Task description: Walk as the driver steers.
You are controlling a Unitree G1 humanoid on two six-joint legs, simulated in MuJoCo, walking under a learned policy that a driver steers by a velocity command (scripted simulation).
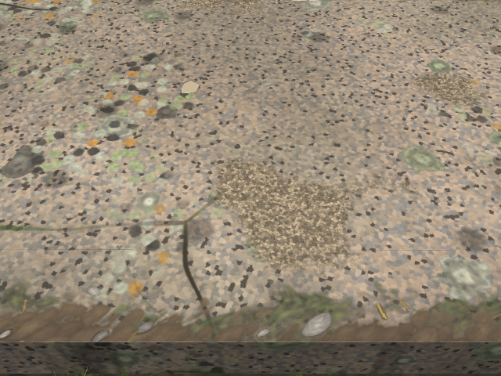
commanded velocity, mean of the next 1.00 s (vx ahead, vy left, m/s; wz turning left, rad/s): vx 0.00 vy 0.00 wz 0.00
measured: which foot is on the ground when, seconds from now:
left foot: down 0.00-1.00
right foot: down 0.00-1.00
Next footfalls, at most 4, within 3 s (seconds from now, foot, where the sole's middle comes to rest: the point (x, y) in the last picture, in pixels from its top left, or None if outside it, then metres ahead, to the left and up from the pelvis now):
2.74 right None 0.38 -0.09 -0.78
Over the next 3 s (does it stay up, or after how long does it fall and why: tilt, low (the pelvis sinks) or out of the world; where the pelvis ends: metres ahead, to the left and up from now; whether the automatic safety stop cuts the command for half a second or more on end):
stays up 0.36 -0.01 0.00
